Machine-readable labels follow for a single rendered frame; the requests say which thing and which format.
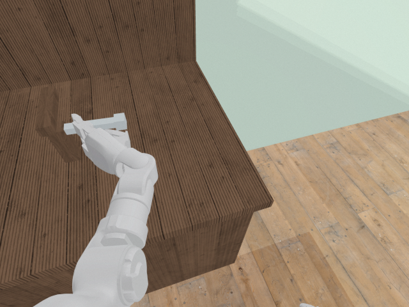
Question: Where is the robot left hand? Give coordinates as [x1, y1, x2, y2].
[71, 114, 131, 175]

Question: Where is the tap lever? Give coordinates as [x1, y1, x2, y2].
[64, 113, 127, 135]

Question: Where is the left robot upper arm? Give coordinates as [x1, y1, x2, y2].
[33, 244, 148, 307]

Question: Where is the robot left forearm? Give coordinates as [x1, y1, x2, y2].
[72, 148, 158, 291]

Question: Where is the counter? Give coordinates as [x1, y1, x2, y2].
[0, 0, 274, 307]

